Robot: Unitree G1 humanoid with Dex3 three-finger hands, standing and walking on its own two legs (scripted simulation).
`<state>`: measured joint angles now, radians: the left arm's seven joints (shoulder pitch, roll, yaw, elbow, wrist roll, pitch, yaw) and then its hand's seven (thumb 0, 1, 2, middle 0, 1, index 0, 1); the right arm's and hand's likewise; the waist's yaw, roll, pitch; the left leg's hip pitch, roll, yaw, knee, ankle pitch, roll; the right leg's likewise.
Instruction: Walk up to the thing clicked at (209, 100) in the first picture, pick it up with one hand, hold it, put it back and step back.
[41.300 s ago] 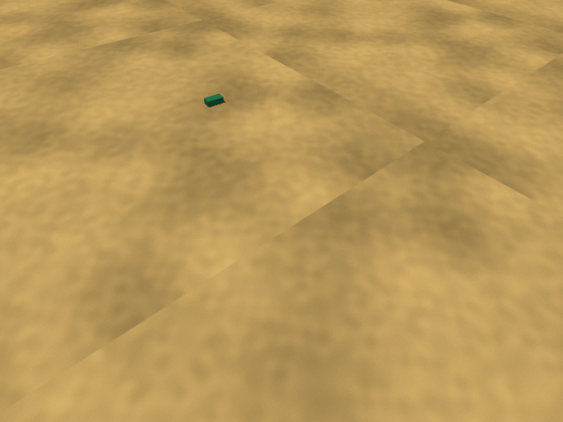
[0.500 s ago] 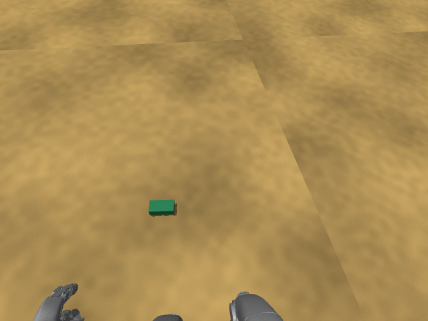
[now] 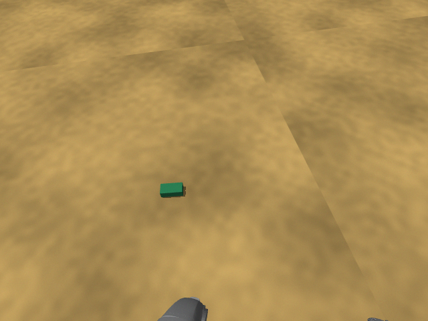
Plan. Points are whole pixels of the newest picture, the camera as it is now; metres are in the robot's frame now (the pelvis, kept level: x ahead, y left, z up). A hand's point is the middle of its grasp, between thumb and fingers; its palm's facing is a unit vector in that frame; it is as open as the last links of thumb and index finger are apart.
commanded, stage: step back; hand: left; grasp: from above
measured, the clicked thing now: (171, 189) +0.82 +0.29 -0.74
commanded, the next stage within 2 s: stand in 1.62 s
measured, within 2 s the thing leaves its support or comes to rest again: neither
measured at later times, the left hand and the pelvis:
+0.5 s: hand out of the picture -0.11 +0.25 -0.15, palm faces -0.01 -0.91 -0.41, open 7.4 cm; pelvis -0.19 -0.02 -0.01, yaw +0 degrees
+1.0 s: hand out of the picture -0.18 +0.26 -0.14, palm faces +0.05 -0.91 -0.40, open 7.4 cm; pelvis -0.23 -0.03 +0.00, yaw +3 degrees
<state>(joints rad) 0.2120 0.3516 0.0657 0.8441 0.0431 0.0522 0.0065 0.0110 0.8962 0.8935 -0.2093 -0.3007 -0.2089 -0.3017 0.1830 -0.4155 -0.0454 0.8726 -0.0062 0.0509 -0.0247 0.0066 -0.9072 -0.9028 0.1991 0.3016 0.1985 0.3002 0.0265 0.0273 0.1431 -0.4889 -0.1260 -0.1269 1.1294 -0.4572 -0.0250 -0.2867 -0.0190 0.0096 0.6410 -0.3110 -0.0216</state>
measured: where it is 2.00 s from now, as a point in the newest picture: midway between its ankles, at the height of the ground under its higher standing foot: outside the picture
